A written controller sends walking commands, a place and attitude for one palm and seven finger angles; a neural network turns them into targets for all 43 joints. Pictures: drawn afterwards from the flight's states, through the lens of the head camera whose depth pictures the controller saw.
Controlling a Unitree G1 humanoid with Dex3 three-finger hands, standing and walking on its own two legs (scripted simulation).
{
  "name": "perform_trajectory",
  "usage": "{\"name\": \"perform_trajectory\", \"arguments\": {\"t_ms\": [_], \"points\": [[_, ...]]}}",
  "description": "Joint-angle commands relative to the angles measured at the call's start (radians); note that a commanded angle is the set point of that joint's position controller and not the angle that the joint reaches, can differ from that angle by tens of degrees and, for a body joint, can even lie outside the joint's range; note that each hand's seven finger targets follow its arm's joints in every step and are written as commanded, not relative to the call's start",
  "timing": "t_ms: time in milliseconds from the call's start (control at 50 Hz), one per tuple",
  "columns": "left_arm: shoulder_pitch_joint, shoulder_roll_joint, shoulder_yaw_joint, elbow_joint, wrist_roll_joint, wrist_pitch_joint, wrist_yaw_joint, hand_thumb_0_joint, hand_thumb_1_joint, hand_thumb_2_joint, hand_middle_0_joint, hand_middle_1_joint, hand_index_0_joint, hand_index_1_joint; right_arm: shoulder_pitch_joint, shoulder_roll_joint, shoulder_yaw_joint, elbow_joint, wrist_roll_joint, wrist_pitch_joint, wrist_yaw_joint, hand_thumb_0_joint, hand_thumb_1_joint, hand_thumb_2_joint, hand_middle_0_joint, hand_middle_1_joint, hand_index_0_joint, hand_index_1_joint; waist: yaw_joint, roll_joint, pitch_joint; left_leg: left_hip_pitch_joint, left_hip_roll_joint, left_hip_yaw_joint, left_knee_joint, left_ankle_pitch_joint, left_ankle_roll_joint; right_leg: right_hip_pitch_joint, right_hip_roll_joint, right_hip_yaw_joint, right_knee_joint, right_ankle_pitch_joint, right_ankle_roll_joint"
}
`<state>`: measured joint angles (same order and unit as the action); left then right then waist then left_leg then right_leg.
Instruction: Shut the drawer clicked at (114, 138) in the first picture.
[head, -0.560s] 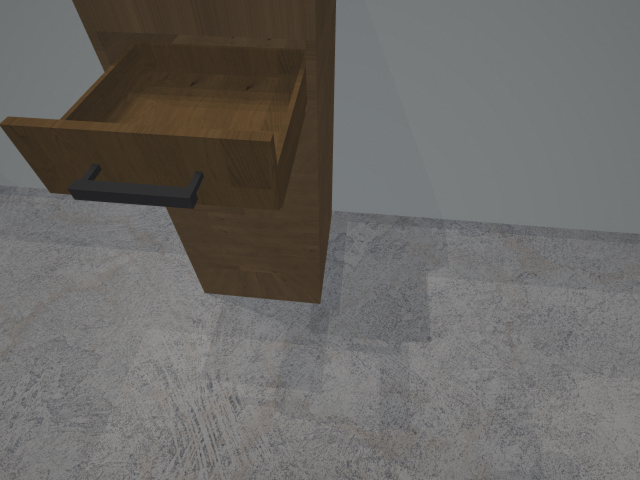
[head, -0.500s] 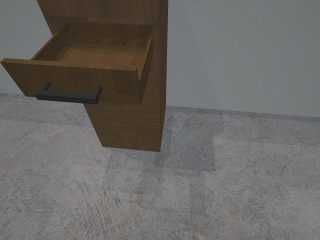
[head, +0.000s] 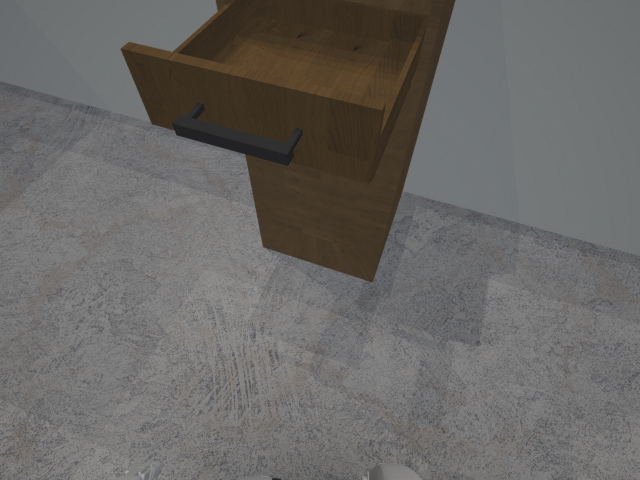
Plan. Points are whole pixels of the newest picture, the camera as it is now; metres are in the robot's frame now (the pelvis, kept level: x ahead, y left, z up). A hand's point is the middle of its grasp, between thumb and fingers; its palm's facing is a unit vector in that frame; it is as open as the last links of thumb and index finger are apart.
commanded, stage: turn or walk to find it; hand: left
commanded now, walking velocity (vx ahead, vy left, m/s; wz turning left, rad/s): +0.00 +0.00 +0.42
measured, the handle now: (239, 131) +0.55 +0.14 +0.10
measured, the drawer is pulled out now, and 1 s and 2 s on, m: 0.30 0.30 0.30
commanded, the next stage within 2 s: stand and wait in 0.08 s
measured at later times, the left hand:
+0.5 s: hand out of the picture -0.01 +0.15 -0.18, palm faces +0.19 -0.95 -0.23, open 7.4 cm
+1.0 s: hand out of the picture +0.05 +0.15 -0.17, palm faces +0.20 -0.95 -0.24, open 7.4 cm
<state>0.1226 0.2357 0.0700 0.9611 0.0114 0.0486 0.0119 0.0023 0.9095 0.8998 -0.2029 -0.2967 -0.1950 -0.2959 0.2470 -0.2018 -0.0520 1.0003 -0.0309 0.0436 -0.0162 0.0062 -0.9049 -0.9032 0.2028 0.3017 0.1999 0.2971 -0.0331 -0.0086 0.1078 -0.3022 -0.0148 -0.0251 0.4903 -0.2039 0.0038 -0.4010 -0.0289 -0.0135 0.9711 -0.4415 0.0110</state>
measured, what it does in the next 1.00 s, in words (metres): steps on the spot: right foot, then left foot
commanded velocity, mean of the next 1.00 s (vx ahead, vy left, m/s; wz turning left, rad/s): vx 0.00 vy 0.00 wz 0.10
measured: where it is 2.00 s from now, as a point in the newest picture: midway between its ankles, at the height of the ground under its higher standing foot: outside the picture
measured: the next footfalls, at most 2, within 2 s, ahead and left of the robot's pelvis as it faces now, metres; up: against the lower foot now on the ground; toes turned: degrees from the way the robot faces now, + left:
right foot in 0.14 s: +0.04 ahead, -0.15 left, +0.00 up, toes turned +5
left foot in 0.40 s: +0.04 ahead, +0.10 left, +0.00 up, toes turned +8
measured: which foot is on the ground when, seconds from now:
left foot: down 0.00-0.14, up 0.16-0.38, down 0.40-1.00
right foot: up 0.00-0.12, down 0.14-1.00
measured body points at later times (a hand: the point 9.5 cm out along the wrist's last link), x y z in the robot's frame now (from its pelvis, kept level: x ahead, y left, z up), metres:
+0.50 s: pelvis +0.02 -0.04 -0.01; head +0.07 -0.03 +0.44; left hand -0.02 +0.20 -0.16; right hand +0.16 -0.26 -0.15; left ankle +0.00 +0.09 -0.74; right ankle +0.00 -0.16 -0.73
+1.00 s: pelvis +0.03 -0.05 +0.00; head +0.06 -0.05 +0.45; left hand +0.04 +0.20 -0.15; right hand +0.06 -0.29 -0.16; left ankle +0.00 +0.09 -0.74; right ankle +0.00 -0.15 -0.74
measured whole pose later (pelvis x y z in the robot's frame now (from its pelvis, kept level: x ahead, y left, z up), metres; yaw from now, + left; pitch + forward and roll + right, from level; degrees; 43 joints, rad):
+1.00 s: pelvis +0.03 -0.05 +0.00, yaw +10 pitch -2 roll +0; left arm 0.17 0.20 0.05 1.06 0.00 0.01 0.03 0.00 0.91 0.90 -0.20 -0.30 -0.20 -0.30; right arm 0.25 -0.18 -0.04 1.11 -0.01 0.05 -0.04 0.01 -0.91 -0.90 0.20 0.30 0.20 0.30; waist -0.03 0.00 0.10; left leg -0.21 0.03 -0.04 0.52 -0.29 -0.05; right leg -0.14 0.00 -0.08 0.52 -0.35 -0.03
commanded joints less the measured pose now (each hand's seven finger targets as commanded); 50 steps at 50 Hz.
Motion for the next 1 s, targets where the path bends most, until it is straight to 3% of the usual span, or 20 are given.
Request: {"name": "perform_trajectory", "arguments": {"t_ms": [0, 60, 80, 100, 120, 140, 200, 280, 320, 340, 360, 380, 440, 480, 520, 540, 700, 800, 900, 980], "points": [[0.026, 0.067, 0.009, -0.087, -0.001, -0.026, 0.001, 0.000, 0.900, 0.900, -0.200, -0.300, -0.200, -0.300, 0.004, -0.224, -0.055, -0.071, -0.007, -0.017, -0.005, 0.000, -0.900, -0.900, 0.200, 0.300, 0.200, 0.300, 0.008, 0.156, -0.149, 0.109, 0.226, -0.294, -0.194, 0.140, 0.148, 0.028, 0.013, 0.002, -0.183, -0.021, 0.017], [0.113, 0.089, 0.013, -0.069, -0.002, -0.031, 0.007, 0.000, 0.900, 0.900, -0.200, -0.300, -0.200, -0.300, -0.044, -0.215, -0.061, -0.096, 0.004, -0.008, -0.001, 0.000, -0.900, -0.900, 0.200, 0.300, 0.200, 0.300, 0.045, 0.160, -0.159, 0.022, 0.164, -0.251, -0.120, 0.163, 0.098, 0.210, 0.041, -0.032, -0.432, 0.114, 0.020], [0.156, 0.117, 0.019, -0.061, 0.002, -0.039, 0.011, 0.000, 0.900, 0.900, -0.200, -0.300, -0.200, -0.300, -0.066, -0.186, -0.057, -0.109, 0.012, -0.006, 0.000, 0.000, -0.900, -0.900, 0.200, 0.300, 0.200, 0.300, 0.070, 0.093, -0.157, -0.048, 0.111, -0.205, -0.049, 0.073, 0.053, 0.299, -0.005, 0.008, -0.592, 0.199, 0.012], [0.167, 0.200, 0.034, -0.061, 0.016, -0.044, 0.020, 0.000, 0.900, 0.900, -0.200, -0.300, -0.200, -0.300, -0.058, -0.123, -0.048, -0.127, 0.021, -0.005, 0.007, 0.000, -0.900, -0.900, 0.200, 0.300, 0.200, 0.300, 0.063, -0.138, -0.131, -0.194, -0.007, -0.088, 0.123, -0.117, -0.014, 0.352, -0.211, 0.268, -0.701, 0.190, -0.064], [0.136, 0.255, 0.040, -0.076, 0.021, -0.046, 0.020, 0.000, 0.900, 0.900, -0.200, -0.300, -0.200, -0.300, -0.060, -0.109, -0.048, -0.146, 0.015, -0.008, 0.014, 0.000, -0.900, -0.900, 0.200, 0.300, 0.200, 0.300, 0.070, -0.232, -0.096, -0.211, -0.053, -0.017, 0.350, -0.343, -0.043, 0.272, -0.407, 0.409, -0.733, 0.331, -0.173], [0.113, 0.232, 0.033, -0.077, 0.022, -0.050, 0.021, 0.000, 0.900, 0.900, -0.200, -0.300, -0.200, -0.300, -0.067, -0.115, -0.050, -0.142, 0.012, -0.004, 0.017, 0.000, -0.900, -0.900, 0.200, 0.300, 0.200, 0.300, 0.053, -0.142, -0.104, -0.202, -0.014, -0.033, 0.512, -0.381, -0.035, 0.237, -0.398, 0.367, -0.680, 0.449, -0.220], [0.085, 0.157, 0.018, -0.068, 0.016, -0.055, 0.030, 0.000, 0.900, 0.900, -0.200, -0.300, -0.200, -0.300, -0.082, -0.099, -0.036, -0.122, 0.026, 0.002, 0.015, 0.000, -0.900, -0.900, 0.200, 0.300, 0.200, 0.300, 0.028, -0.194, -0.122, -0.198, 0.023, -0.010, 0.527, -0.310, -0.044, 0.339, -0.261, 0.157, -0.563, 0.868, -0.185], [0.141, 0.180, 0.019, -0.031, 0.016, -0.055, 0.031, 0.000, 0.900, 0.900, -0.200, -0.300, -0.200, -0.300, -0.110, -0.074, -0.015, -0.108, 0.029, -0.004, 0.017, 0.000, -0.900, -0.900, 0.200, 0.300, 0.200, 0.300, 0.044, -0.158, -0.096, -0.048, 0.005, 0.052, 0.188, -0.208, -0.038, 0.333, -0.220, 0.133, -0.542, 0.878, -0.160], [0.133, 0.159, 0.014, -0.014, 0.008, -0.053, 0.032, 0.000, 0.900, 0.900, -0.200, -0.300, -0.200, -0.300, -0.057, -0.077, -0.012, -0.076, 0.028, -0.017, 0.013, 0.000, -0.900, -0.900, 0.200, 0.300, 0.200, 0.300, 0.015, -0.140, -0.113, 0.118, 0.010, 0.042, -0.054, -0.002, -0.030, 0.273, -0.177, 0.117, -0.485, 0.757, -0.105], [0.140, 0.127, 0.006, -0.016, -0.003, -0.049, 0.032, 0.000, 0.900, 0.900, -0.200, -0.300, -0.200, -0.300, -0.019, -0.126, -0.015, -0.061, 0.020, -0.030, 0.009, 0.000, -0.900, -0.900, 0.200, 0.300, 0.200, 0.300, 0.004, -0.017, -0.155, 0.250, 0.089, -0.023, -0.125, 0.236, -0.002, 0.199, -0.125, 0.067, -0.419, 0.602, -0.054], [0.180, 0.076, -0.006, -0.017, -0.008, -0.045, 0.029, 0.000, 0.900, 0.900, -0.200, -0.300, -0.200, -0.300, -0.022, -0.195, -0.024, -0.058, 0.011, -0.036, 0.002, 0.000, -0.900, -0.900, 0.200, 0.300, 0.200, 0.300, 0.017, 0.174, -0.195, 0.329, 0.265, -0.204, -0.076, 0.479, 0.082, 0.085, -0.049, 0.011, -0.361, 0.256, -0.001], [0.174, 0.053, -0.015, -0.011, -0.002, -0.042, 0.030, 0.000, 0.900, 0.900, -0.200, -0.300, -0.200, -0.300, -0.031, -0.204, -0.025, -0.059, 0.007, -0.025, 0.001, 0.000, -0.900, -0.900, 0.200, 0.300, 0.200, 0.300, 0.008, 0.192, -0.173, 0.247, 0.339, -0.221, -0.113, 0.432, 0.151, 0.095, -0.021, -0.014, -0.304, -0.082, 0.010], [0.147, 0.057, -0.017, 0.034, -0.004, -0.029, 0.015, 0.000, 0.900, 0.900, -0.200, -0.300, -0.200, -0.300, -0.094, -0.157, -0.009, -0.044, 0.005, -0.028, -0.018, 0.000, -0.900, -0.900, 0.200, 0.300, 0.200, 0.300, 0.020, 0.260, -0.101, 0.153, 0.276, -0.181, -0.150, 0.378, 0.153, 0.110, -0.024, 0.004, -0.260, -0.050, 0.003], [0.201, 0.046, -0.022, 0.069, 0.001, -0.036, 0.011, 0.000, 0.900, 0.900, -0.200, -0.300, -0.200, -0.300, -0.133, -0.142, -0.003, -0.042, 0.014, -0.025, -0.020, 0.000, -0.900, -0.900, 0.200, 0.300, 0.200, 0.300, 0.060, 0.148, -0.102, 0.112, 0.204, -0.092, -0.073, 0.314, 0.095, 0.210, -0.024, 0.003, -0.484, 0.129, -0.002], [0.198, 0.095, -0.025, 0.084, 0.007, -0.058, 0.013, 0.000, 0.900, 0.900, -0.200, -0.300, -0.200, -0.300, -0.109, -0.097, 0.000, -0.037, 0.030, -0.023, -0.013, 0.000, -0.900, -0.900, 0.200, 0.300, 0.200, 0.300, 0.032, -0.054, -0.091, 0.124, 0.081, 0.002, -0.011, 0.075, -0.001, 0.198, -0.128, 0.146, -0.639, 0.391, -0.048], [0.149, 0.109, -0.028, 0.087, 0.003, -0.063, 0.011, 0.000, 0.900, 0.900, -0.200, -0.300, -0.200, -0.300, -0.086, -0.089, -0.001, -0.017, 0.030, -0.016, -0.008, 0.000, -0.900, -0.900, 0.200, 0.300, 0.200, 0.300, 0.009, -0.081, -0.078, 0.160, 0.057, 0.018, 0.006, -0.007, -0.019, 0.144, -0.165, 0.168, -0.670, 0.348, -0.079], [0.173, 0.064, -0.018, 0.121, -0.005, -0.069, 0.027, 0.000, 0.900, 0.900, -0.200, -0.300, -0.200, -0.300, -0.016, -0.063, 0.007, 0.054, 0.024, -0.037, -0.021, 0.000, -0.900, -0.900, 0.200, 0.300, 0.200, 0.300, 0.023, -0.032, -0.134, 0.185, 0.114, 0.012, -0.047, 0.246, -0.014, 0.291, -0.097, 0.067, -0.585, 0.637, -0.053], [0.172, 0.085, 0.005, 0.107, -0.006, -0.053, 0.030, 0.000, 0.900, 0.900, -0.200, -0.300, -0.200, -0.300, -0.010, -0.069, 0.004, 0.055, 0.022, -0.028, -0.023, 0.000, -0.900, -0.900, 0.200, 0.300, 0.200, 0.300, 0.037, 0.005, -0.101, 0.114, 0.101, 0.005, -0.010, 0.251, -0.017, 0.313, -0.122, 0.042, -0.552, 0.605, -0.070], [0.135, 0.100, 0.015, 0.079, -0.004, -0.043, 0.029, 0.000, 0.900, 0.900, -0.200, -0.300, -0.200, -0.300, 0.010, -0.058, -0.001, 0.053, 0.020, -0.016, -0.018, 0.000, -0.900, -0.900, 0.200, 0.300, 0.200, 0.300, 0.033, -0.049, -0.063, 0.079, 0.078, 0.006, 0.052, 0.136, -0.020, 0.261, -0.171, 0.055, -0.579, 0.510, -0.111], [0.109, 0.065, 0.004, 0.069, -0.009, -0.039, 0.026, 0.000, 0.900, 0.900, -0.200, -0.300, -0.200, -0.300, 0.047, -0.080, 0.006, 0.071, 0.011, -0.026, -0.020, 0.000, -0.900, -0.900, 0.200, 0.300, 0.200, 0.300, 0.030, 0.113, -0.054, 0.067, 0.150, -0.113, -0.081, 0.260, 0.022, 0.261, -0.067, -0.017, -0.512, 0.350, -0.047]]}}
